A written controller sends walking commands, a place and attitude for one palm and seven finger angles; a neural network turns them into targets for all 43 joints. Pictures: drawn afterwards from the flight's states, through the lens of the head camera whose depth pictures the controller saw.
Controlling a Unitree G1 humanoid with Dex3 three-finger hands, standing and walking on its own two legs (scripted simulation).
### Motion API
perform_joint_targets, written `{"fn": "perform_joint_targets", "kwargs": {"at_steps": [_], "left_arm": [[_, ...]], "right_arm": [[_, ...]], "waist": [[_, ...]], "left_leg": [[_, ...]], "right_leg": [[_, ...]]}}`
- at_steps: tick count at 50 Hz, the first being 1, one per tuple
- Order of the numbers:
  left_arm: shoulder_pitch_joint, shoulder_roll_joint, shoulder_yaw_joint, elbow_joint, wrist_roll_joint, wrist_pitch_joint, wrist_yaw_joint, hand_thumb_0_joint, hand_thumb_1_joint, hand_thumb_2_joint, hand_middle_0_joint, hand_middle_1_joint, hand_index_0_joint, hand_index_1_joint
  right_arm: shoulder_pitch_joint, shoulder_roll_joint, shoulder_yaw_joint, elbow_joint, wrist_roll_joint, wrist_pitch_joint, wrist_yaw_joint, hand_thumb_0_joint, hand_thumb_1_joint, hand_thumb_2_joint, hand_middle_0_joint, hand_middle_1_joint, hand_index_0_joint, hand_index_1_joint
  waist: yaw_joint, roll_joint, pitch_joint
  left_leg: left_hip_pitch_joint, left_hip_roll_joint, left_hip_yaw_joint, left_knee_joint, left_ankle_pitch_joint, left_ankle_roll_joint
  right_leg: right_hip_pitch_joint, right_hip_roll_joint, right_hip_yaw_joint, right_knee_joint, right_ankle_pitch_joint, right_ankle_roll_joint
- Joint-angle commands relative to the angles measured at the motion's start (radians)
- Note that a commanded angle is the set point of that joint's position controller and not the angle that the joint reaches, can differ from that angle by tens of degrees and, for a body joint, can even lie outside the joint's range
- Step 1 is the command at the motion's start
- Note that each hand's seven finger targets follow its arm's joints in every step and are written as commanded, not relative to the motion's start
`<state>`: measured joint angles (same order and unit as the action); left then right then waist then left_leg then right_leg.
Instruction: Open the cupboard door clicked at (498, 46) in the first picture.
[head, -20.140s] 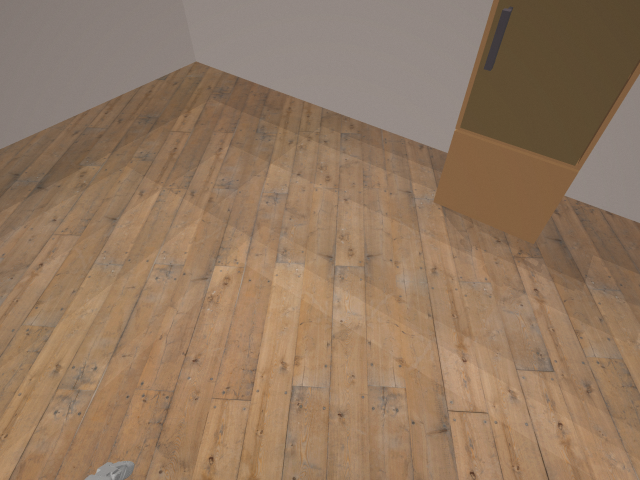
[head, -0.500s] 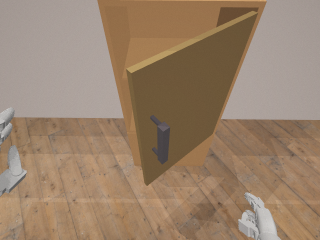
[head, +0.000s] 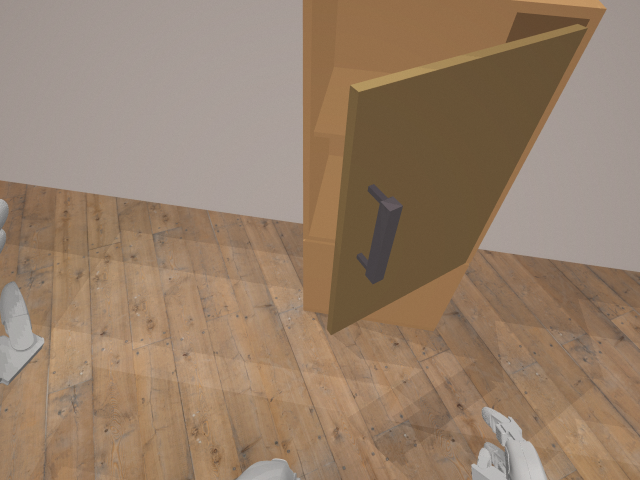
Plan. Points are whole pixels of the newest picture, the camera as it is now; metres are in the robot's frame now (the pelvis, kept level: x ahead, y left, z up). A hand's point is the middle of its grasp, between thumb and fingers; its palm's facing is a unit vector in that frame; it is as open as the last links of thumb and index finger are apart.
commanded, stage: step back with the hand held close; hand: left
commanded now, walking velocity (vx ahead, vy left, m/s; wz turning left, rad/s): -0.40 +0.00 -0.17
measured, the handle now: (374, 236) +0.48 -0.03 +0.01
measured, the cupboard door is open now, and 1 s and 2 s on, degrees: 40 40 40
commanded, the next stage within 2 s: stop stepping back and stand still in 0.08 s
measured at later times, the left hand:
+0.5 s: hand (30, 446) +0.10 +0.22 +0.18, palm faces +0.28 -0.80 -0.53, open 7.4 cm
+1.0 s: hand out of the picture +0.07 +0.21 +0.18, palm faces +0.37 -0.78 -0.50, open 7.4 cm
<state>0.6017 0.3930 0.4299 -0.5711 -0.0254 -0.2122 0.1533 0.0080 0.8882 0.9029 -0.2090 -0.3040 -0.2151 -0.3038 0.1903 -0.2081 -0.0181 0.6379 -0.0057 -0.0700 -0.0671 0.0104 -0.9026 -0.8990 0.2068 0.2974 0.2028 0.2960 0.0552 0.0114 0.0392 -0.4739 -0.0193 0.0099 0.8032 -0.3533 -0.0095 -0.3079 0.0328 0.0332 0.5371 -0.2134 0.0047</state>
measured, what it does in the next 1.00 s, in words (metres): walks backwards: left foot, then right foot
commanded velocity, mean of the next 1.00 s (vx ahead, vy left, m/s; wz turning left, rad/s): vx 0.04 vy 0.02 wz -0.03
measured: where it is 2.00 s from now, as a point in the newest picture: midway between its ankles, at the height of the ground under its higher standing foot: outside the picture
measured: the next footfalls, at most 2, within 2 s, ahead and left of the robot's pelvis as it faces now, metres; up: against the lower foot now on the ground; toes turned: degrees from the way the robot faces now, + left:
left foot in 0.06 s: +0.07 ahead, +0.09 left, +0.00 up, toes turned +1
right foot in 0.44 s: -0.15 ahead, -0.10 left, +0.00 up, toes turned -8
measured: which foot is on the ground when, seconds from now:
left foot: up 0.00-0.04, down 0.06-0.80, up 0.82-1.00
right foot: down 0.00-0.06, up 0.08-0.42, down 0.44-1.00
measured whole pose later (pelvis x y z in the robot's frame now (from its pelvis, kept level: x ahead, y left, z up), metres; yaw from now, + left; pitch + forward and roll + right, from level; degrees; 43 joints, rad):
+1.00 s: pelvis -0.14 -0.04 +0.01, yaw -7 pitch +1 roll +2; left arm 0.57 0.39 0.42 -0.40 -0.02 -0.23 0.16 0.01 0.89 0.90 -0.21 -0.30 -0.22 -0.30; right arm 0.29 -0.21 0.00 0.68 0.00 -0.13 -0.09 0.01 -0.90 -0.90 0.20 0.30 0.20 0.30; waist 0.02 0.00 -0.03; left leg -0.35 0.01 0.03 0.72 -0.29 0.00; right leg -0.15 0.04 -0.04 0.45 -0.31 -0.08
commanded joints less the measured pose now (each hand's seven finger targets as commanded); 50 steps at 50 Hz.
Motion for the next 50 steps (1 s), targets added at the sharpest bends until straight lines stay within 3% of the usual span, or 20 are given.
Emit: {"fn": "perform_joint_targets", "kwargs": {"at_steps": [1, 3, 6, 9, 13, 17, 19, 22, 23, 25, 28, 31, 33, 35, 37, 38, 40, 42, 46, 50], "left_arm": [[-0.239, 0.196, 0.064, -0.126, -0.014, -0.029, 0.026, 0.000, 0.900, 0.900, -0.200, -0.300, -0.200, -0.300], [-0.292, 0.226, 0.095, -0.160, 0.004, -0.047, 0.032, 0.000, 0.900, 0.900, -0.200, -0.300, -0.200, -0.300], [-0.188, 0.206, 0.125, -0.143, -0.014, -0.059, 0.019, 0.000, 0.900, 0.900, -0.200, -0.300, -0.200, -0.300], [-0.141, 0.187, 0.103, -0.266, -0.023, -0.054, 0.013, 0.000, 0.900, 0.900, -0.200, -0.300, -0.200, -0.300], [-0.031, 0.198, 0.132, -0.302, -0.034, -0.027, 0.022, 0.000, 0.900, 0.900, -0.200, -0.300, -0.200, -0.300], [0.002, 0.197, 0.133, -0.244, -0.045, -0.013, 0.034, 0.000, 0.900, 0.900, -0.200, -0.300, -0.200, -0.300], [0.046, 0.217, 0.144, -0.221, -0.052, -0.014, 0.026, 0.000, 0.900, 0.900, -0.200, -0.300, -0.200, -0.300], [0.002, 0.309, 0.220, -0.225, -0.066, -0.034, 0.031, 0.000, 0.900, 0.900, -0.200, -0.300, -0.200, -0.300], [-0.010, 0.314, 0.233, -0.185, -0.066, -0.040, 0.038, 0.000, 0.900, 0.900, -0.200, -0.300, -0.200, -0.300], [-0.025, 0.229, 0.149, -0.104, -0.061, -0.013, 0.025, 0.000, 0.900, 0.900, -0.200, -0.300, -0.200, -0.300], [-0.146, 0.221, 0.107, -0.033, -0.040, -0.013, 0.018, 0.000, 0.900, 0.900, -0.200, -0.300, -0.200, -0.300], [-0.208, 0.225, 0.084, -0.033, -0.022, -0.026, 0.015, 0.000, 0.900, 0.900, -0.200, -0.300, -0.200, -0.300], [-0.240, 0.228, 0.076, -0.083, -0.024, -0.040, 0.011, 0.000, 0.900, 0.900, -0.200, -0.300, -0.200, -0.300], [-0.174, 0.204, 0.079, -0.069, -0.017, -0.018, 0.016, 0.000, 0.900, 0.900, -0.200, -0.300, -0.200, -0.300], [-0.080, 0.217, 0.119, -0.061, -0.017, -0.017, 0.021, 0.000, 0.900, 0.900, -0.200, -0.300, -0.200, -0.300], [-0.033, 0.257, 0.157, -0.073, -0.014, -0.020, 0.021, 0.000, 0.900, 0.900, -0.200, -0.300, -0.200, -0.300], [-0.036, 0.255, 0.150, -0.125, -0.016, -0.033, 0.016, 0.000, 0.900, 0.900, -0.200, -0.300, -0.200, -0.300], [-0.055, 0.214, 0.134, -0.113, -0.021, -0.050, 0.016, 0.000, 0.900, 0.900, -0.200, -0.300, -0.200, -0.300], [-0.135, 0.191, 0.113, 0.008, -0.005, -0.077, 0.029, 0.000, 0.900, 0.900, -0.200, -0.300, -0.200, -0.300], [-0.189, 0.140, 0.045, 0.075, -0.005, -0.054, 0.030, 0.000, 0.900, 0.900, -0.200, -0.300, -0.200, -0.300]], "right_arm": [[-0.098, -0.115, -0.020, -0.139, 0.007, -0.049, -0.032, 0.000, -0.900, -0.900, 0.200, 0.300, 0.200, 0.300], [-0.146, -0.158, -0.036, -0.159, 0.006, -0.066, -0.048, 0.000, -0.900, -0.900, 0.200, 0.300, 0.200, 0.300], [-0.091, -0.132, -0.058, -0.161, -0.015, -0.093, -0.016, 0.000, -0.900, -0.900, 0.200, 0.300, 0.200, 0.300], [-0.101, -0.125, -0.063, -0.164, -0.013, -0.105, 0.009, 0.000, -0.900, -0.900, 0.200, 0.300, 0.200, 0.300], [-0.090, -0.118, -0.043, -0.177, -0.002, -0.120, 0.024, 0.000, -0.900, -0.900, 0.200, 0.300, 0.200, 0.300], [-0.072, -0.109, -0.026, -0.180, -0.007, -0.107, 0.009, 0.000, -0.900, -0.900, 0.200, 0.300, 0.200, 0.300], [-0.061, -0.094, -0.018, -0.183, -0.004, -0.085, 0.005, 0.000, -0.900, -0.900, 0.200, 0.300, 0.200, 0.300], [-0.059, -0.097, -0.009, -0.156, -0.014, -0.056, 0.004, 0.000, -0.900, -0.900, 0.200, 0.300, 0.200, 0.300], [-0.064, -0.099, -0.001, -0.155, -0.020, -0.069, 0.007, 0.000, -0.900, -0.900, 0.200, 0.300, 0.200, 0.300], [-0.063, -0.116, -0.022, -0.163, 0.021, -0.069, 0.002, 0.000, -0.900, -0.900, 0.200, 0.300, 0.200, 0.300], [-0.075, -0.135, -0.020, -0.129, 0.023, -0.077, -0.018, 0.000, -0.900, -0.900, 0.200, 0.300, 0.200, 0.300], [-0.021, -0.156, -0.018, -0.118, 0.010, -0.080, -0.027, 0.000, -0.900, -0.900, 0.200, 0.300, 0.200, 0.300], [-0.037, -0.139, -0.021, -0.113, 0.004, -0.101, -0.017, 0.000, -0.900, -0.900, 0.200, 0.300, 0.200, 0.300], [-0.080, -0.130, -0.017, -0.131, 0.002, -0.106, -0.010, 0.000, -0.900, -0.900, 0.200, 0.300, 0.200, 0.300], [-0.084, -0.126, -0.021, -0.154, 0.012, -0.099, -0.016, 0.000, -0.900, -0.900, 0.200, 0.300, 0.200, 0.300], [-0.071, -0.121, -0.030, -0.164, 0.012, -0.090, -0.016, 0.000, -0.900, -0.900, 0.200, 0.300, 0.200, 0.300], [-0.075, -0.107, -0.037, -0.177, 0.008, -0.068, -0.004, 0.000, -0.900, -0.900, 0.200, 0.300, 0.200, 0.300], [-0.045, -0.117, -0.042, -0.137, 0.002, -0.082, -0.001, 0.000, -0.900, -0.900, 0.200, 0.300, 0.200, 0.300], [-0.037, -0.085, -0.009, -0.114, 0.004, -0.105, -0.024, 0.000, -0.900, -0.900, 0.200, 0.300, 0.200, 0.300], [-0.044, -0.106, -0.020, -0.103, 0.002, -0.129, -0.033, 0.000, -0.900, -0.900, 0.200, 0.300, 0.200, 0.300]], "waist": [[-0.085, -0.050, -0.015], [-0.053, 0.286, -0.028], [-0.048, 0.198, -0.172], [-0.043, 0.113, -0.193], [-0.055, 0.216, -0.208], [-0.064, 0.275, -0.177], [-0.072, 0.171, -0.201], [-0.068, -0.093, -0.214], [-0.066, -0.070, -0.230], [-0.060, -0.270, -0.184], [-0.086, -0.099, -0.095], [-0.089, 0.159, -0.144], [-0.075, 0.231, -0.090], [-0.054, 0.143, 0.032], [-0.039, 0.149, 0.037], [-0.037, 0.100, 0.005], [-0.047, -0.181, -0.004], [-0.076, -0.148, 0.042], [-0.072, -0.079, -0.055], [-0.049, -0.113, -0.103]], "left_leg": [[0.252, 0.026, -0.005, -0.357, 0.079, 0.001], [0.034, 0.291, -0.246, -0.545, 0.299, 0.092], [0.020, 0.392, -0.319, -0.581, 0.165, 0.180], [0.176, 0.348, -0.210, -0.504, 0.343, 0.182], [0.230, 0.267, -0.181, -0.626, -0.124, 0.117], [0.166, 0.167, -0.093, -0.670, -0.248, 0.005], [0.221, 0.076, 0.013, -0.496, -0.066, -0.031], [0.253, 0.067, 0.018, -0.098, 0.161, 0.000], [0.197, 0.071, 0.026, -0.101, 0.164, 0.002], [0.085, 0.048, 0.033, -0.098, 0.170, 0.020], [0.243, 0.022, 0.069, -0.237, 0.267, 0.054], [0.461, 0.150, -0.137, -0.276, 0.587, 0.164], [0.341, 0.271, -0.371, -0.479, 0.285, 0.219], [-0.022, 0.245, -0.278, -0.639, -0.194, 0.155], [-0.160, 0.166, -0.128, -0.590, -0.296, 0.082], [-0.147, 0.097, -0.027, -0.470, -0.241, 0.040], [-0.031, -0.017, 0.025, 0.109, -0.082, -0.009], [-0.048, 0.015, -0.055, 0.306, 0.019, -0.014], [0.005, 0.048, 0.019, -0.027, 0.043, 0.004], [0.209, 0.015, 0.055, -0.297, 0.156, 0.041]], "right_leg": [[-0.183, -0.110, 0.094, -0.133, 0.099, -0.021], [0.006, 0.022, -0.007, 0.213, -0.094, 0.029], [0.027, 0.044, 0.055, 0.578, -0.285, 0.017], [-0.065, 0.023, 0.041, 0.556, -0.249, 0.023], [-0.002, 0.031, -0.066, 0.288, -0.281, 0.017], [0.217, 0.080, -0.181, -0.111, -0.312, -0.025], [0.219, 0.005, -0.124, -0.279, -0.189, -0.062], [0.025, -0.281, 0.144, -0.312, 0.101, -0.154], [0.084, -0.307, 0.135, -0.269, 0.281, -0.156], [0.233, -0.226, 0.090, -0.175, 0.528, -0.086], [0.120, -0.195, 0.007, -0.069, 0.593, -0.028], [-0.073, -0.053, -0.069, 0.181, 0.310, 0.062], [-0.112, -0.016, -0.017, 0.317, -0.312, 0.033], [0.118, -0.022, -0.050, 0.197, -0.349, -0.007], [0.270, -0.012, -0.103, -0.002, -0.250, -0.024], [0.271, -0.040, -0.070, -0.085, -0.258, -0.038], [-0.071, -0.344, 0.424, -0.438, -0.560, -0.156], [-0.124, -0.337, 0.385, -0.425, -0.337, -0.136], [0.170, -0.223, 0.112, -0.206, 0.340, -0.109], [0.217, -0.179, 0.087, -0.161, 0.532, -0.004]]}}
